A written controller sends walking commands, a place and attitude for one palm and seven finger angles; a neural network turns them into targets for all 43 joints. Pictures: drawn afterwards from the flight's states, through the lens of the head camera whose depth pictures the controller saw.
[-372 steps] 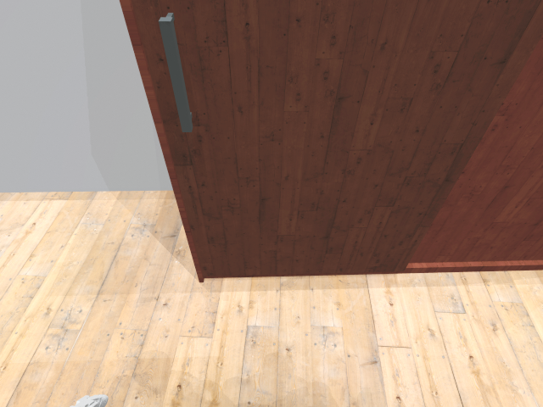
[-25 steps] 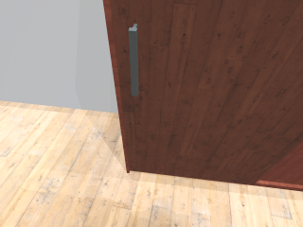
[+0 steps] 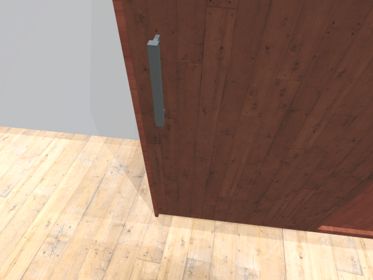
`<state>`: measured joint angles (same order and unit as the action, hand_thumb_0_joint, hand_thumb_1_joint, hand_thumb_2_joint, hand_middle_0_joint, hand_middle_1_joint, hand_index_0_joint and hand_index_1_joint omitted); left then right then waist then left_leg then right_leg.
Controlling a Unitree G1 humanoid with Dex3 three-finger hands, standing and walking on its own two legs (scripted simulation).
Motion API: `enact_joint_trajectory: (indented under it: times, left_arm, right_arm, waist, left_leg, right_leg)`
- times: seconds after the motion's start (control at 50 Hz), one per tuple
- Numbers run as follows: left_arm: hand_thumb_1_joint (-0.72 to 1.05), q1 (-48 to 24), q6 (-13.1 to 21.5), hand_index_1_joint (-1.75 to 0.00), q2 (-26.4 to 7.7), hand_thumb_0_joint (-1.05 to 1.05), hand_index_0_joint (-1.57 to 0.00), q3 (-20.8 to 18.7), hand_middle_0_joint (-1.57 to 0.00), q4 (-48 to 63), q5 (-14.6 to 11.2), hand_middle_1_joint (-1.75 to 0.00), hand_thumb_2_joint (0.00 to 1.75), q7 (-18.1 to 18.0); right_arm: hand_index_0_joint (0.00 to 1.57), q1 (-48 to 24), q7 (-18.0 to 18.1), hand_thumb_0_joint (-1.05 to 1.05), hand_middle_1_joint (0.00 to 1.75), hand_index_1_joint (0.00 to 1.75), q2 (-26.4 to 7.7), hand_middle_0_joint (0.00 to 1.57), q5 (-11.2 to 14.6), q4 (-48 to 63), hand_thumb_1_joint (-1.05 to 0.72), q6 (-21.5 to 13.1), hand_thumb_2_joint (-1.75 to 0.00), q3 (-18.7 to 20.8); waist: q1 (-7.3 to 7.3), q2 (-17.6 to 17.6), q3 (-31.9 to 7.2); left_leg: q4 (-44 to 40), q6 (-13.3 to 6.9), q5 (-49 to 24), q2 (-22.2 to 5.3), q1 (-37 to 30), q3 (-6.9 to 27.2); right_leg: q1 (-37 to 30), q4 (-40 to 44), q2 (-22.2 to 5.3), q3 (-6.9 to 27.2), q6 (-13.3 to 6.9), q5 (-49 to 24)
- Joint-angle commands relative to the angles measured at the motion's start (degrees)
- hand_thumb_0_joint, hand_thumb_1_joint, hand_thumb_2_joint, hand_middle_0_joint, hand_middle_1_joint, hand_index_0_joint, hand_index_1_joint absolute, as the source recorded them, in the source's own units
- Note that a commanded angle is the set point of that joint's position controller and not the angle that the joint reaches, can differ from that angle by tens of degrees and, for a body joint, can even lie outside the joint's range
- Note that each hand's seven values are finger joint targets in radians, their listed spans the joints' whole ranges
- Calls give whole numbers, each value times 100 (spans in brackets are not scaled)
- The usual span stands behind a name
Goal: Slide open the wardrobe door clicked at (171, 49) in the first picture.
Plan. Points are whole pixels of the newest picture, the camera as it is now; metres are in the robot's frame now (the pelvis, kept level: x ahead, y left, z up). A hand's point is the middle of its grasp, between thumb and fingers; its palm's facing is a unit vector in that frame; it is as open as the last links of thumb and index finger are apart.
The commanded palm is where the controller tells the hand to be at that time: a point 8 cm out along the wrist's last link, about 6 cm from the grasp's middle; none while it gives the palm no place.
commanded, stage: look again from close up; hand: left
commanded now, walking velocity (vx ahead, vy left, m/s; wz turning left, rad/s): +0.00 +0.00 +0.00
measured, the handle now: (158, 85) +0.54 +0.11 +0.14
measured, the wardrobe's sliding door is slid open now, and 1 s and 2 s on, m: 0.00 0.00 0.00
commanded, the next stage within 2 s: shuffle to correct the standing spot in 1.62 s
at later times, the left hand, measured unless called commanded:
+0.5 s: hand out of the picture +0.07 +0.22 -0.16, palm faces -0.05 -0.95 -0.31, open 7.4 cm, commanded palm none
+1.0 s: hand out of the picture +0.06 +0.21 -0.16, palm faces -0.03 -0.95 -0.30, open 7.4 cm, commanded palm none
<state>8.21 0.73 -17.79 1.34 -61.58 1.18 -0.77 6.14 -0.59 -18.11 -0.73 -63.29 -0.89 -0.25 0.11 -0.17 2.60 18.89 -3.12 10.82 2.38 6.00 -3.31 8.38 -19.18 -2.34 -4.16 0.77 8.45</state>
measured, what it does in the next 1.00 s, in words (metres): stands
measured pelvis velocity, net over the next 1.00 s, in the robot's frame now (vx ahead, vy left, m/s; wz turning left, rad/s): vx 0.01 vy -0.02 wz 0.00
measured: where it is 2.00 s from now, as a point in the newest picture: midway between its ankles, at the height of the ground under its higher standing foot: outside the picture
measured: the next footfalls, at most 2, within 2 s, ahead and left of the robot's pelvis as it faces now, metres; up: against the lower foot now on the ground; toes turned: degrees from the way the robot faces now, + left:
none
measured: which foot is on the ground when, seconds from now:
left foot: down 0.00-1.00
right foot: down 0.00-1.00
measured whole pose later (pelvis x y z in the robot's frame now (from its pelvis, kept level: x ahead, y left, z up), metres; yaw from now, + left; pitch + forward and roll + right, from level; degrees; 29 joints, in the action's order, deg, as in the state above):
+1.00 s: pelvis +0.01 -0.02 +0.00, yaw +0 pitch -2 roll +0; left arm 10.1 0.7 -17.3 1.0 -63.4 1.1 -0.6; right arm 8.9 -0.1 -17.3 -0.8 -64.9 -1.0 -0.9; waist 0.0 -0.2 1.5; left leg 16.5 -1.6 10.3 1.0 3.8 -2.8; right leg 6.0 -16.5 -0.8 -4.7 -0.6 8.1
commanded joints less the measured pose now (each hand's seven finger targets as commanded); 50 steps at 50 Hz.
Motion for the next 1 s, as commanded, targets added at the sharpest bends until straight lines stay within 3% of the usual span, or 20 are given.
enact_joint_trajectory:
  times: [0.0,0.22,0.36,0.62,0.84,0.98]
  left_arm:
    - [90,-79,124,-30,-1114,0,-20,-252,-20,281,-27,-30,90,-71]
    - [90,-141,134,-30,-1145,0,-20,-263,-20,281,-35,-30,90,-54]
    - [90,-57,149,-30,-1129,0,-20,-264,-20,231,-39,-30,90,-66]
    - [90,35,136,-30,-1060,0,-20,-263,-20,154,-42,-30,90,-58]
    - [90,93,129,-30,-1019,0,-20,-268,-20,127,-34,-30,90,-64]
    - [90,71,135,-30,-1053,0,-20,-279,-20,136,-35,-30,90,-60]
  right_arm:
    - [20,-158,75,0,30,30,-1122,20,23,275,-90,-92,-90,214]
    - [20,-140,83,0,30,30,-1150,20,20,239,-90,-97,-90,187]
    - [20,-47,103,0,30,30,-1108,20,26,187,-90,-105,-90,173]
    - [20,53,111,0,30,30,-1043,20,26,123,-90,-86,-90,157]
    - [20,124,129,0,30,30,-1009,20,24,125,-90,-105,-90,146]
    - [20,113,123,0,30,30,-1023,20,27,115,-90,-97,-90,155]
  waist:
    - [-4,51,-389]
    - [1,3,-403]
    - [-6,-41,-497]
    - [-6,-26,-226]
    - [-15,12,-276]
    - [-17,16,-174]
  left_leg:
    - [-481,155,-785,-976,182,830]
    - [-531,161,-714,-985,115,802]
    - [-461,160,-1057,-1012,-2,755]
    - [-579,176,-530,-994,122,770]
    - [-578,179,-778,-1025,75,790]
    - [-605,183,-542,-1000,160,804]
  right_leg:
    - [-386,222,-658,652,-197,-643]
    - [-443,348,-666,697,-217,-667]
    - [-560,318,-697,670,-228,-1100]
    - [-400,492,-659,729,-218,-529]
    - [-443,446,-640,693,-219,-667]
    - [-398,514,-650,705,-215,-459]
